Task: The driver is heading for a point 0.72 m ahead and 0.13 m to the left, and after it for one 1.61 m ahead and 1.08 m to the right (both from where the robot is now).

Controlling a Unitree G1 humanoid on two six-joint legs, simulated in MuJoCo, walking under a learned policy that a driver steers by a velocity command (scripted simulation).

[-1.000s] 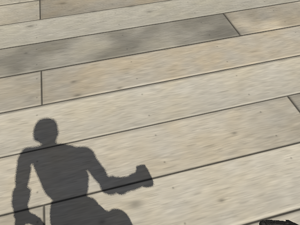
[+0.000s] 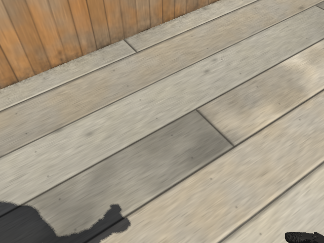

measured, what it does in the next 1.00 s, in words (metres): walks ahead, turning left: right foot, then left foot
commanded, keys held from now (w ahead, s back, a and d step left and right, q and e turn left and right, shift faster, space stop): w+shift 0.02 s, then w+q+shift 0.58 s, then w+e+shift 0.40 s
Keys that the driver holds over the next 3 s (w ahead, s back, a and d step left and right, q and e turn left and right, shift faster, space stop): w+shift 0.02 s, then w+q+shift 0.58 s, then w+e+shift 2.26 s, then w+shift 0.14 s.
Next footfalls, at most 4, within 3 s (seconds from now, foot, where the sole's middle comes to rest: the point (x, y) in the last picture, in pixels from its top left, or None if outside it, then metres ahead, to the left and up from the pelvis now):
0.30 right None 0.47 -0.16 -0.76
0.72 left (125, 171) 0.79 0.24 -0.76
1.22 right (138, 97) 1.27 0.21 -0.76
1.46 left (113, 86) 1.35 0.37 -0.76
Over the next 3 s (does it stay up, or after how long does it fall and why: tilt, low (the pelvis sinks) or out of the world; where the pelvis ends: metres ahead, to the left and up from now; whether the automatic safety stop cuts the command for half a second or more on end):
stays up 1.83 -0.79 0.01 its command is cut before an obstacle after 1.1 s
